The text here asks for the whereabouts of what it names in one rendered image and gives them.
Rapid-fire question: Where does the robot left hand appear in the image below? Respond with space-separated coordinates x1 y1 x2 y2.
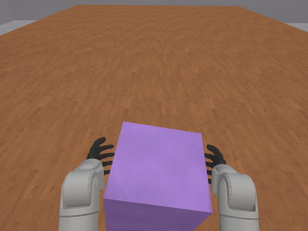
87 137 115 175

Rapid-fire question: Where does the carton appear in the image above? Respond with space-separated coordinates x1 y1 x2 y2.
103 121 213 231

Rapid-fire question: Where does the left robot forearm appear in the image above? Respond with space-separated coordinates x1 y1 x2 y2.
58 158 105 231

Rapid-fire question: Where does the robot right hand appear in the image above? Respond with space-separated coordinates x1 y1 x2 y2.
204 144 226 184

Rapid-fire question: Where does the right robot forearm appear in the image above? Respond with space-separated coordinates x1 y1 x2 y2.
211 164 260 231

